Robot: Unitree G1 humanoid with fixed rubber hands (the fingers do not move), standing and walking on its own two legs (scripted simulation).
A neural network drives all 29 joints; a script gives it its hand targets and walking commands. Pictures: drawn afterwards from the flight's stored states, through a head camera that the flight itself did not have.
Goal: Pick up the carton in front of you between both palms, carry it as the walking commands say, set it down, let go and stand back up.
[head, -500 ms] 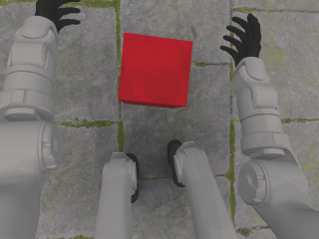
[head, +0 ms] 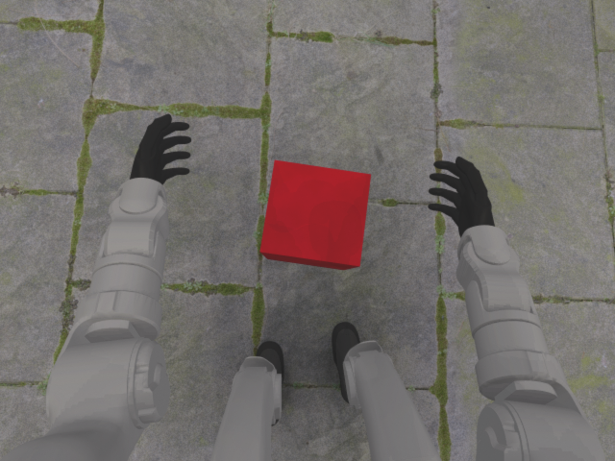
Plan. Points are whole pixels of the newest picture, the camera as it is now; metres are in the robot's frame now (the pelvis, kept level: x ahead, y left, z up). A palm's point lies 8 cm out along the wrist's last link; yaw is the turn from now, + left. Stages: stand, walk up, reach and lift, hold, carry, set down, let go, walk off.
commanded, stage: let go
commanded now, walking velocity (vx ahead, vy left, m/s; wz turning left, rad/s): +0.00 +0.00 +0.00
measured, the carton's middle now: (313, 221) +0.47 -0.05 -0.55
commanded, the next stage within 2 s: stand in 1.14 s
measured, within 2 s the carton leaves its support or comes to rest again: neither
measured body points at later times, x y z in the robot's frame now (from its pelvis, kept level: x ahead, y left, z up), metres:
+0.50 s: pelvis +0.07 -0.02 +0.08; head +0.17 -0.01 +0.52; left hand +0.33 +0.20 -0.01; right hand +0.25 -0.26 +0.00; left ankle +0.04 +0.10 -0.64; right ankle +0.07 -0.12 -0.64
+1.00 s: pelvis +0.07 +0.00 +0.09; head +0.07 +0.00 +0.54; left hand +0.24 +0.23 +0.02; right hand +0.24 -0.24 +0.02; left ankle +0.04 +0.10 -0.64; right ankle +0.07 -0.12 -0.64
